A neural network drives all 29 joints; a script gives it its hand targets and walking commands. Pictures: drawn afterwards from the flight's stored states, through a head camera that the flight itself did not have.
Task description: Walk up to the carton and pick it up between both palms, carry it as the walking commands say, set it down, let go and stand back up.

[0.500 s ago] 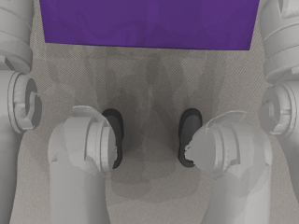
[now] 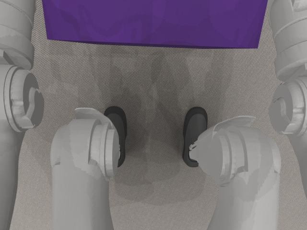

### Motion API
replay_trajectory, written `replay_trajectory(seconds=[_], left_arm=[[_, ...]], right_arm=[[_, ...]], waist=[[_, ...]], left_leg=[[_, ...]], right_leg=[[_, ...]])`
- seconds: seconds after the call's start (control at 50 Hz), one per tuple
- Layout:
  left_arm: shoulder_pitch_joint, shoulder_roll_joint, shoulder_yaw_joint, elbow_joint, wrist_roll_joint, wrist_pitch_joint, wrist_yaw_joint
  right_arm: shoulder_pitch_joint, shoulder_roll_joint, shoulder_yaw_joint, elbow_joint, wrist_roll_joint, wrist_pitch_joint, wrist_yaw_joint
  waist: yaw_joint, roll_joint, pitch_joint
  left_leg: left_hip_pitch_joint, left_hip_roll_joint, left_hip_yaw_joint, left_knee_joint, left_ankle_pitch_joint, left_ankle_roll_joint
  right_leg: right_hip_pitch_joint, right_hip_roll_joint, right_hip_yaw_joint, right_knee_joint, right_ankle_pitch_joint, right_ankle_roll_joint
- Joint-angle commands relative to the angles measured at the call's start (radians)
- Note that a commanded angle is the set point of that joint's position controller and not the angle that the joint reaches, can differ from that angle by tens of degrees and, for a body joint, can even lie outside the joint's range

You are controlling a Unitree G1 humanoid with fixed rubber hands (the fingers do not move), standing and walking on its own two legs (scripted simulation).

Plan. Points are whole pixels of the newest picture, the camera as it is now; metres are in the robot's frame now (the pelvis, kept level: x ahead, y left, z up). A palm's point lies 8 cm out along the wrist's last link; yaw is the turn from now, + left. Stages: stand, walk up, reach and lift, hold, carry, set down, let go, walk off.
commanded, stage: reach and lift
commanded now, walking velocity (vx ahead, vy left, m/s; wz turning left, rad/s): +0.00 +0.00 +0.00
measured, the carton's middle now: out of the picture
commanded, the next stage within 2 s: none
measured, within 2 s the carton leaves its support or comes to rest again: leaves its support in 0.56 s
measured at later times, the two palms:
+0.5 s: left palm out of the picture +0.57 +0.23 -0.17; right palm out of the picture +0.58 -0.15 -0.18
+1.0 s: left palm out of the picture +0.57 +0.24 -0.10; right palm out of the picture +0.58 -0.15 -0.10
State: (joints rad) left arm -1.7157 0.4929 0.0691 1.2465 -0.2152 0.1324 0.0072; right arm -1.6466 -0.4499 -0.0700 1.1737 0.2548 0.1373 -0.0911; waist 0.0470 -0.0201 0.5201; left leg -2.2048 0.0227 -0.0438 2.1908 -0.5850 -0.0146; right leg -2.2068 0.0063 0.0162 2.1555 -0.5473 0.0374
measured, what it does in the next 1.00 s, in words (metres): stands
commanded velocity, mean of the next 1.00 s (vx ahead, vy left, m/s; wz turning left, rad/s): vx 0.00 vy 0.00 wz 0.00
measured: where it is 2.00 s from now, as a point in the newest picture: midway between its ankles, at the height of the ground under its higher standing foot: (154, 146)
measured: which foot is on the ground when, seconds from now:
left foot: down 0.00-1.00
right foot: down 0.00-1.00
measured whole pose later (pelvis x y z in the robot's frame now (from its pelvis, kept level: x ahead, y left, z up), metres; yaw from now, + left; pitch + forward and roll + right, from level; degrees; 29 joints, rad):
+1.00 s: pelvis -0.01 +0.00 +0.04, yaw +1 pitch +32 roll -2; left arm -1.60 0.44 0.25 0.89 -0.05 0.34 -0.03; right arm -1.54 -0.39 -0.26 0.83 0.11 0.34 -0.08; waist 0.04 -0.01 0.53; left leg -2.06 0.00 -0.05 2.06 -0.56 -0.02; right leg -2.05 0.03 0.03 2.03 -0.54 0.06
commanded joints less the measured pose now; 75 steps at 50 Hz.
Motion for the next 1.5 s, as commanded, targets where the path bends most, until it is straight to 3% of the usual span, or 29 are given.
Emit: replay_trajectory(seconds=[0.0, 0.1, 0.22, 0.32, 0.46, 0.54, 0.62, 0.74, 0.82, 0.9, 1.0, 1.08, 1.18, 1.22, 1.34, 1.48], left_arm=[[-0.396, -0.736, -0.101, -0.204, 0.009, 0.038, -0.199], [-0.343, -0.853, -0.084, -0.265, 0.019, 0.08, -0.27], [-0.313, -0.881, -0.104, -0.311, 0.018, 0.114, -0.304], [-0.345, -0.895, -0.138, -0.367, 0.002, 0.129, -0.3], [-0.456, -0.88, -0.184, -0.52, -0.044, 0.141, -0.277], [-0.494, -0.88, -0.22, -0.62, -0.082, 0.139, -0.257], [-0.444, -0.908, -0.197, -0.53, -0.05, 0.154, -0.265], [-0.363, -0.981, -0.129, -0.411, 0.027, 0.179, -0.316], [-0.388, -1.008, -0.117, -0.463, 0.032, 0.178, -0.322], [-0.453, -0.998, -0.143, -0.578, 0.005, 0.181, -0.299], [-0.453, -0.959, -0.154, -0.542, 0.033, 0.23, -0.297], [-0.496, -0.97, -0.181, -0.644, 0.006, 0.246, -0.304], [-0.445, -0.998, -0.148, -0.58, 0.039, 0.26, -0.322], [-0.433, -1.011, -0.146, -0.602, 0.041, 0.259, -0.329], [-0.412, -1.047, -0.156, -0.609, 0.041, 0.274, -0.347], [-0.442, -1.059, -0.172, -0.643, 0.041, 0.288, -0.348]], right_arm=[[-0.541, 0.741, 0.103, -0.253, -0.002, 0.014, 0.196], [-0.492, 0.852, 0.084, -0.295, -0.02, 0.053, 0.253], [-0.485, 0.889, 0.119, -0.34, -0.005, 0.079, 0.276], [-0.53, 0.887, 0.144, -0.388, 0.023, 0.082, 0.274], [-0.683, 0.888, 0.208, -0.556, 0.085, 0.085, 0.248], [-0.718, 0.889, 0.237, -0.672, 0.1, 0.087, 0.224], [-0.654, 0.92, 0.215, -0.569, 0.056, 0.108, 0.22], [-0.521, 0.981, 0.113, -0.426, -0.037, 0.144, 0.263], [-0.543, 1.007, 0.093, -0.486, -0.047, 0.145, 0.276], [-0.636, 0.987, 0.129, -0.616, -0.015, 0.143, 0.264], [-0.681, 0.946, 0.168, -0.621, -0.006, 0.183, 0.273], [-0.684, 0.973, 0.185, -0.701, 0.005, 0.211, 0.276], [-0.645, 1.016, 0.159, -0.629, -0.019, 0.226, 0.288], [-0.627, 1.035, 0.158, -0.634, -0.024, 0.231, 0.293], [-0.569, 1.063, 0.147, -0.62, -0.048, 0.25, 0.304], [-0.611, 1.054, 0.166, -0.685, -0.037, 0.259, 0.317]], waist=[[0.029, 0.006, -1.193], [0.034, 0.001, -1.159], [0.041, 0.002, -1.161], [0.03, 0.028, -1.238], [0.048, 0.011, -1.654], [0.036, 0.002, -1.884], [0.027, 0.003, -1.756], [-0.009, 0.027, -1.513], [-0.009, 0.034, -1.533], [0.0, 0.035, -1.785], [0.007, 0.03, -1.91], [-0.003, 0.016, -2.11], [0.021, 0.024, -1.961], [0.02, 0.023, -2.004], [-0.015, 0.019, -2.039], [-0.025, 0.048, -2.099]], left_leg=[[0.541, -0.077, 0.089, -0.15, 0.324, 0.014], [0.504, -0.079, 0.102, -0.144, 0.328, 0.026], [0.493, -0.075, 0.103, -0.139, 0.319, 0.034], [0.558, -0.071, 0.099, -0.141, 0.318, 0.028], [0.745, -0.07, 0.113, -0.15, 0.42, 0.021], [0.823, -0.08, 0.123, -0.143, 0.55, 0.015], [0.742, -0.084, 0.129, -0.186, 0.472, 0.015], [0.629, -0.088, 0.126, -0.244, 0.329, 0.02], [0.634, -0.096, 0.123, -0.257, 0.371, 0.021], [0.754, -0.106, 0.121, -0.266, 0.468, 0.012], [0.873, -0.105, 0.12, -0.309, 0.384, 0.013], [0.937, -0.106, 0.136, -0.3, 0.484, 0.014], [0.836, -0.11, 0.144, -0.337, 0.418, 0.018], [0.854, -0.116, 0.142, -0.348, 0.447, 0.018], [0.877, -0.126, 0.135, -0.392, 0.448, 0.012], [0.968, -0.134, 0.128, -0.45, 0.43, 0.006]], right_leg=[[0.577, 0.096, -0.089, -0.093, 0.241, -0.022], [0.525, 0.098, -0.093, -0.081, 0.234, -0.036], [0.495, 0.096, -0.098, -0.076, 0.214, -0.041], [0.494, 0.095, -0.109, -0.078, 0.195, -0.039], [0.699, 0.101, -0.119, -0.083, 0.292, -0.031], [0.83, 0.113, -0.117, -0.084, 0.437, -0.023], [0.78, 0.115, -0.117, -0.126, 0.369, -0.025], [0.659, 0.118, -0.123, -0.186, 0.237, -0.044], [0.634, 0.123, -0.121, -0.207, 0.269, -0.043], [0.715, 0.127, -0.126, -0.216, 0.346, -0.034], [0.772, 0.127, -0.133, -0.249, 0.243, -0.033], [0.908, 0.136, -0.132, -0.258, 0.366, -0.027], [0.835, 0.131, -0.123, -0.296, 0.297, -0.033], [0.863, 0.136, -0.124, -0.305, 0.328, -0.035], [0.895, 0.142, -0.121, -0.353, 0.346, -0.035], [0.898, 0.143, -0.122, -0.413, 0.309, -0.034]])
